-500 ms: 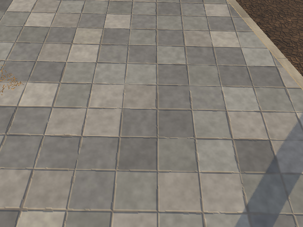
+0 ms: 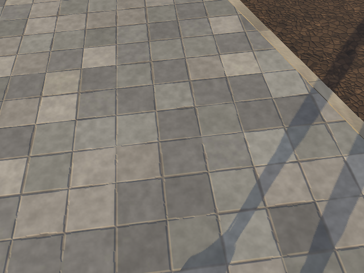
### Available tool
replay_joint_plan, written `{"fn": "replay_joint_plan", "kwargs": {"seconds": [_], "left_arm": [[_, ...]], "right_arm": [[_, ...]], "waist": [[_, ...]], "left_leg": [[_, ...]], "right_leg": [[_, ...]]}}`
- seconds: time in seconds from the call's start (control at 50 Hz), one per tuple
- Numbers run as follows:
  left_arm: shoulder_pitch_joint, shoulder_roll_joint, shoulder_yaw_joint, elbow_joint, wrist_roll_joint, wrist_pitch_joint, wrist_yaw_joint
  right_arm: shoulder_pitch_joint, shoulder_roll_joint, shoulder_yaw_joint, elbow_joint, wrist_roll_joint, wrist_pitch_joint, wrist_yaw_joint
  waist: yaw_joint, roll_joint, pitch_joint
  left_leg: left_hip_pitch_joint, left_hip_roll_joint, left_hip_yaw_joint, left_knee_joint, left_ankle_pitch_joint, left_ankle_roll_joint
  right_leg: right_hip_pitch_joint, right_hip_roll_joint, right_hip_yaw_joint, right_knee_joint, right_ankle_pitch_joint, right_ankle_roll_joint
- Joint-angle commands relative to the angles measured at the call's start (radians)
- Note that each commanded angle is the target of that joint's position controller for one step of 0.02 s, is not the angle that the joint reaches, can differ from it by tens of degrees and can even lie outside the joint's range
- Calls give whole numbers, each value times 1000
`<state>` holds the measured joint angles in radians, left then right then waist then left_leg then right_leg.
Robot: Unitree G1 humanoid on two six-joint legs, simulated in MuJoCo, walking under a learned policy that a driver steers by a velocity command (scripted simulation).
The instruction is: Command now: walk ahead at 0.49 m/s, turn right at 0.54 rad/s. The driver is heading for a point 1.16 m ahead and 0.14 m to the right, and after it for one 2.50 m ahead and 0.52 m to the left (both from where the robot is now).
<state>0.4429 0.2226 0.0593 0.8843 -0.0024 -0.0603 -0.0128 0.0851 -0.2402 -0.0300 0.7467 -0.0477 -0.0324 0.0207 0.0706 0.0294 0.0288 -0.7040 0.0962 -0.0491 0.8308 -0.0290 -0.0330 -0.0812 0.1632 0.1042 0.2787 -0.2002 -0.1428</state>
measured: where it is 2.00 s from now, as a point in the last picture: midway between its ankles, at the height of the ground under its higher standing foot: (263, 153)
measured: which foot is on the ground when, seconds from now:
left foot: up 0.00-0.20, down 0.22-0.78, up 0.80-1.00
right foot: down 0.00-0.24, up 0.26-0.74, down 0.76-1.00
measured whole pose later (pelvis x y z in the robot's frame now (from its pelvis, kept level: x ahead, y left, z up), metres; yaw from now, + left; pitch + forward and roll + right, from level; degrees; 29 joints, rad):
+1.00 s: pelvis +0.51 -0.11 +0.00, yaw -24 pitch +0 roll +0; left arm 0.32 0.23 0.04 0.88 0.02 -0.08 -0.01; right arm 0.30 -0.25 -0.05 0.86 -0.02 -0.02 0.03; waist -0.01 0.04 0.04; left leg -0.59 0.09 -0.03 1.08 -0.23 0.04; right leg -0.11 0.08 -0.10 0.29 -0.19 -0.10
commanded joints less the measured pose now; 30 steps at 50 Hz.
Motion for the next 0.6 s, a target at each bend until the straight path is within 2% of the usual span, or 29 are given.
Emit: {"fn": "replay_joint_plan", "kwargs": {"seconds": [0.02,0.08,0.12,0.16,0.18,0.2,0.22,0.24,0.26,0.28,0.3,0.32,0.34,0.36,0.42,0.5,0.56,0.6], "left_arm": [[84,143,31,-36,2,-10,12],[131,147,30,-29,14,-6,22],[132,158,32,-30,20,-3,30],[77,174,36,-43,19,-2,36],[39,186,37,-52,18,-4,34],[16,195,38,-54,12,-11,23],[3,174,33,-72,1,-23,10],[62,70,10,-98,-22,-27,12],[137,124,17,-111,-16,-16,19],[75,164,24,-80,14,2,24],[-7,152,22,-89,24,6,11],[-36,131,21,-96,27,12,1],[-51,123,21,-102,40,23,-9],[-47,110,18,-101,44,36,-17],[-110,92,14,-135,45,52,-35],[-256,81,3,-192,41,53,-50],[-363,61,-13,-227,36,45,-62],[-441,57,-20,-255,37,43,-70]], "right_arm": [[-130,-63,-10,-96,4,-10,5],[-225,-61,-1,-134,11,-17,10],[-250,-67,2,-155,18,-25,10],[-181,-85,-2,-146,24,-34,4],[-90,-105,-11,-120,27,-39,-5],[46,-135,-24,-81,28,-49,-18],[203,-187,-40,-61,13,-61,-37],[311,-263,-57,-62,-14,-58,-54],[274,-277,-68,-59,-4,-44,-45],[199,-168,-53,-72,7,-38,-40],[148,-99,-35,-73,14,-39,-35],[131,-78,-28,-64,9,-42,-32],[149,-76,-25,-44,13,-50,-33],[163,-78,-26,-29,19,-59,-30],[208,-86,-31,3,35,-86,-18],[257,-88,-32,37,31,-85,-15],[282,-101,-34,57,31,-81,-16],[316,-122,-38,72,31,-77,-22]], "waist": [[17,-75,22],[45,-91,32],[44,-108,29],[-5,-122,14],[-48,-123,-22],[-111,-92,-97],[-178,-48,-213],[-172,126,-353],[-116,265,-401],[-96,75,-228],[-98,-11,-116],[-78,-12,-65],[-67,26,-35],[-57,47,-25],[-48,56,-23],[-65,48,10],[-87,50,29],[-110,49,46]], "left_leg": [[-44,-46,31,-73,68,-10],[-49,-79,40,-156,25,-2],[-5,-98,37,-213,-7,16],[163,-120,31,-293,-49,43],[318,-149,41,-327,-92,62],[516,-150,45,-380,-65,86],[775,-16,-75,-381,-144,128],[1036,276,-397,-384,-230,187],[1044,376,-759,-497,-308,287],[884,321,-638,-525,-403,265],[746,260,-471,-554,-351,239],[660,214,-355,-586,-249,212],[606,182,-269,-605,-160,200],[574,161,-203,-619,-85,191],[578,163,-93,-650,80,199],[599,142,46,-674,169,193],[601,114,141,-670,199,169],[630,130,169,-672,202,162]], "right_leg": [[31,-261,240,-55,314,-58],[106,-265,269,0,431,-67],[137,-278,296,39,501,-67],[94,-276,302,84,567,-40],[50,-255,291,156,671,-16],[9,-210,261,304,718,8],[-123,-165,231,518,531,27],[-350,-70,101,801,-84,49],[-523,-31,30,966,-364,55],[-574,-117,29,1014,-243,55],[-556,-141,12,979,-161,62],[-533,-167,3,943,-128,69],[-517,-188,-4,916,-121,75],[-501,-194,-16,911,-114,79],[-557,-207,-26,896,-59,82],[-647,-220,-54,789,81,95],[-601,-216,-108,598,200,89],[-571,-215,-153,492,207,76]]}}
